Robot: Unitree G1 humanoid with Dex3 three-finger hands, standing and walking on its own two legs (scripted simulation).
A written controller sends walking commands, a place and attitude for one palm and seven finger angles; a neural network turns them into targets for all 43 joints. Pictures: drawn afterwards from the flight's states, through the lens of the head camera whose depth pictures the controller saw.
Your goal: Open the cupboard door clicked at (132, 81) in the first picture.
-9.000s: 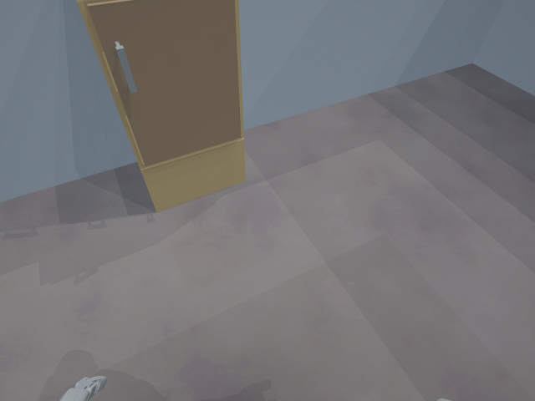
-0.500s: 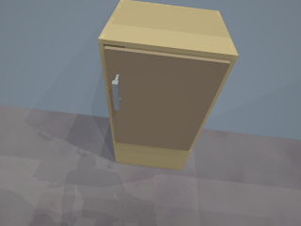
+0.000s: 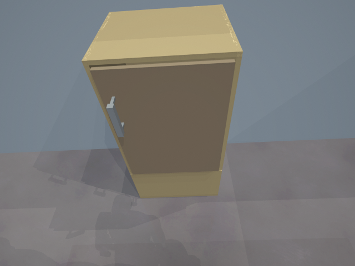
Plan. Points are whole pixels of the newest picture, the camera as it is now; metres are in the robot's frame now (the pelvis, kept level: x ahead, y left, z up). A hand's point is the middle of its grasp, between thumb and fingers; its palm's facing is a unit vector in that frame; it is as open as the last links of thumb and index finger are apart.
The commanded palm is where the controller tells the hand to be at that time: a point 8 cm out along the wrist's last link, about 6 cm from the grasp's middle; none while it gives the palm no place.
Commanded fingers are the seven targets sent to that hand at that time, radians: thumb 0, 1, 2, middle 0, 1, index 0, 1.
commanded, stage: come to a stop and stand still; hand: left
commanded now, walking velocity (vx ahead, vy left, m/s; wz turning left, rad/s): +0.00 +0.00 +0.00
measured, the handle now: (117, 117) +0.59 +0.23 -0.03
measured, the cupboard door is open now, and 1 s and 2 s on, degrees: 0 0 0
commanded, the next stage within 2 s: look again from close up in 0.32 s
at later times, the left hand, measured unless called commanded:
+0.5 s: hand out of the picture -0.01 +0.16 -0.16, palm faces +0.03 -0.98 -0.20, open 7.4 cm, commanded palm none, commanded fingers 0.00 0.90 0.90 -0.20 -0.30 -0.20 -0.30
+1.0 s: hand out of the picture +0.03 +0.17 -0.17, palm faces +0.03 -0.98 -0.20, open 7.3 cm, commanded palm none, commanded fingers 0.00 0.90 0.90 -0.20 -0.30 -0.20 -0.30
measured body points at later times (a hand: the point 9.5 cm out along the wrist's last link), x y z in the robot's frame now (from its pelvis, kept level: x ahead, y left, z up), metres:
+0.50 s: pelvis +0.01 -0.01 +0.01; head +0.01 -0.02 +0.46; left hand -0.01 +0.21 -0.15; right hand -0.04 -0.22 -0.16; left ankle -0.01 +0.11 -0.73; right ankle +0.02 -0.07 -0.73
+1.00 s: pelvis +0.04 +0.00 +0.01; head +0.04 +0.00 +0.46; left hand +0.03 +0.22 -0.15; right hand +0.02 -0.21 -0.16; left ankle -0.01 +0.11 -0.73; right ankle +0.02 -0.07 -0.73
